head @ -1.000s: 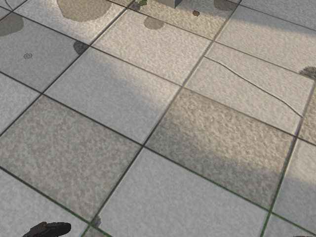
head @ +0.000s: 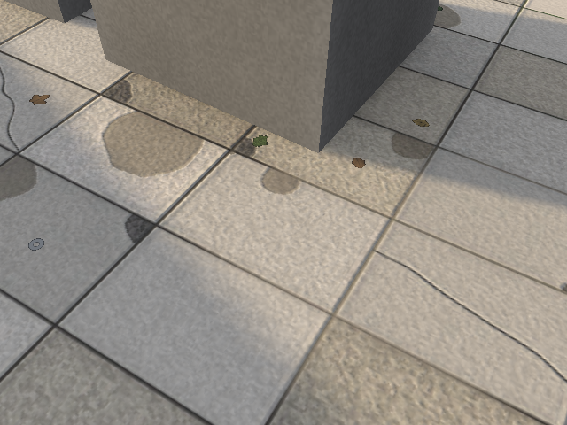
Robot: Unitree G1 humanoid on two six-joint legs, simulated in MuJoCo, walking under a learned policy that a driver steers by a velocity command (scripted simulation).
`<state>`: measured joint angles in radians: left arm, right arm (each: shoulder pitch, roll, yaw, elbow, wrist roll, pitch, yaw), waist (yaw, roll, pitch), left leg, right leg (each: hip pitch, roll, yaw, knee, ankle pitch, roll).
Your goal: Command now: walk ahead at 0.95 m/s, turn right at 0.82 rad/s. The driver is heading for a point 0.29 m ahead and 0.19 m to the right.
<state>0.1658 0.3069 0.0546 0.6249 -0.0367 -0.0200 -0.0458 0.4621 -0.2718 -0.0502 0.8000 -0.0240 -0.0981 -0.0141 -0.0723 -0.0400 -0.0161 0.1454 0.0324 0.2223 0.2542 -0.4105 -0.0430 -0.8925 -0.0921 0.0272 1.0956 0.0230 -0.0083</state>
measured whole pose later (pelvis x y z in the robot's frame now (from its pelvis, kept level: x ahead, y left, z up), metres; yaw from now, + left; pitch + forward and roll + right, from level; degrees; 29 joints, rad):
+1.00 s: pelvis +0.48 -0.10 +0.01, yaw -20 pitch -1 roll +0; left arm 0.27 0.23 0.03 0.87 0.02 0.03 0.03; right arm 0.16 -0.22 -0.02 0.79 -0.02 -0.01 -0.01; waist 0.00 0.02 0.02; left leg -0.36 -0.03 0.02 0.49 -0.12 0.03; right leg -0.25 -0.01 0.04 0.58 -0.33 0.01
